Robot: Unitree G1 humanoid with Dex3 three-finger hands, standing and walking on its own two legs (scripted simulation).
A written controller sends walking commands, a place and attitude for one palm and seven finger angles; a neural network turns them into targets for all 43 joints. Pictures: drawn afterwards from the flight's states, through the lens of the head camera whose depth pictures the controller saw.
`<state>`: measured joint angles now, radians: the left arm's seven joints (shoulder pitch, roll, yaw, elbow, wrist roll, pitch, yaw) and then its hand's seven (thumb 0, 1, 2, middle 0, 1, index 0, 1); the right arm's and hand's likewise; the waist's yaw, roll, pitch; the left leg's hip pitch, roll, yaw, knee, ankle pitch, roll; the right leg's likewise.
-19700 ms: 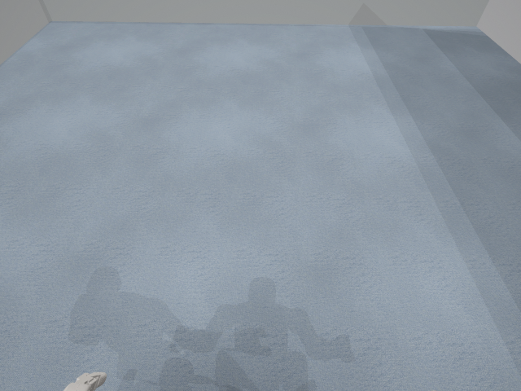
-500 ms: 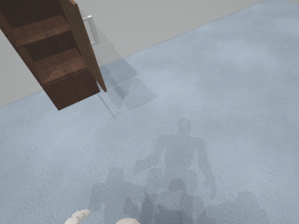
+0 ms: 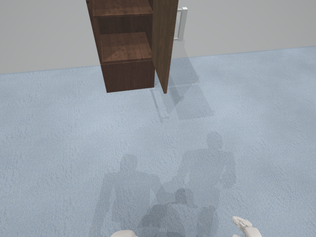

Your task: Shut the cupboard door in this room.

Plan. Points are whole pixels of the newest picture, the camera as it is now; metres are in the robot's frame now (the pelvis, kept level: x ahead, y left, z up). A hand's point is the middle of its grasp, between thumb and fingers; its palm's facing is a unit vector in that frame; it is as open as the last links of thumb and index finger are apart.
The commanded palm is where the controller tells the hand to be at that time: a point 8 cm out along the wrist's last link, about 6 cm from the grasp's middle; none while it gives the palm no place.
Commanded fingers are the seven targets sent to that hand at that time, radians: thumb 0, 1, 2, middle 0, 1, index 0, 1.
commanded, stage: turn or walk to find it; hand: left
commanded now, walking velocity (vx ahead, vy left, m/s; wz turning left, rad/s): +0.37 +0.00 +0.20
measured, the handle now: (178, 25) +1.03 +0.03 +0.00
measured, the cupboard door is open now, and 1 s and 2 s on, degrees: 91 91 91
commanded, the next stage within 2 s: stand and wait in 0.42 s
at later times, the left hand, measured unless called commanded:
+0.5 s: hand (120, 156) +0.37 +0.17 -0.15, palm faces +0.04 -0.98 -0.21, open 7.3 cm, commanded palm none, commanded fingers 0.00 0.90 0.90 -0.20 -0.30 -0.20 -0.30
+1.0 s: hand (118, 176) +0.30 +0.17 -0.17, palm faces +0.19 -0.97 -0.13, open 7.3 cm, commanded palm none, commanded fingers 0.00 0.90 0.90 -0.20 -0.30 -0.20 -0.30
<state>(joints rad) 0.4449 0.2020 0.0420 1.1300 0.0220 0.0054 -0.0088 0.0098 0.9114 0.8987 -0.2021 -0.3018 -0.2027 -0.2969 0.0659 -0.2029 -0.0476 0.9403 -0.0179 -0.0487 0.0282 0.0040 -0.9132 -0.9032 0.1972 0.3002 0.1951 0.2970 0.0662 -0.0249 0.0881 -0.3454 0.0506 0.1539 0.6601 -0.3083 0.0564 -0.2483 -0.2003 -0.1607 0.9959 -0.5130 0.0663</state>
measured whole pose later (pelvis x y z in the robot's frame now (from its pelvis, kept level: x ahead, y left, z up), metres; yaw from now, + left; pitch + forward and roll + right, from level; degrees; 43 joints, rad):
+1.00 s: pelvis +0.35 +0.02 +0.02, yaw +6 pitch -2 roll +0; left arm 0.31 0.13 0.00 1.16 0.01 0.00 0.02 0.01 0.92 0.90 -0.20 -0.30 -0.20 -0.30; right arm 0.18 -0.16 -0.02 1.11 -0.01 -0.03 -0.03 0.00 -0.95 -0.90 0.20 0.30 0.20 0.30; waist 0.05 -0.02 0.02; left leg -0.21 0.04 0.09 0.46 -0.21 0.01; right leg -0.15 -0.06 -0.13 0.44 -0.26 0.01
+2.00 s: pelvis +0.37 +0.03 +0.02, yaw +5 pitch -1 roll +0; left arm 0.34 0.10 -0.01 1.15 0.01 -0.01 0.04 0.00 0.91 0.90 -0.20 -0.30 -0.20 -0.30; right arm 0.29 -0.12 -0.01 1.17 0.00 -0.02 -0.04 0.01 -0.92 -0.90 0.20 0.30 0.20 0.30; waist 0.01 -0.01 0.04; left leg -0.15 0.03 0.12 0.40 -0.22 0.01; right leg -0.10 -0.06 -0.11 0.39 -0.26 0.02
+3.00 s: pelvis +0.35 +0.02 +0.02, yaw +10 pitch -1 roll +0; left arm 0.25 0.17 0.01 1.11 0.02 0.00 0.02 0.00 0.91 0.90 -0.20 -0.30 -0.20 -0.30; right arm 0.18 -0.18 -0.02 1.09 -0.01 0.00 -0.02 0.00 -0.92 -0.90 0.20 0.30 0.20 0.30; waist 0.02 0.00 0.04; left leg -0.25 0.01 0.02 0.48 -0.22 0.01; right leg -0.14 -0.08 -0.20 0.46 -0.29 0.01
